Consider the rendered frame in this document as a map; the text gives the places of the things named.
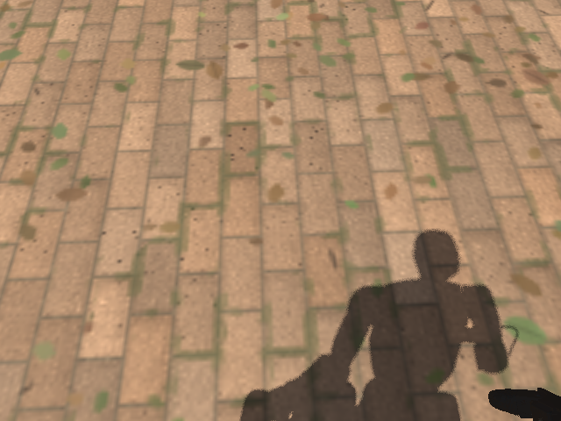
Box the robot right hand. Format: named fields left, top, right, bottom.
left=488, top=388, right=561, bottom=421

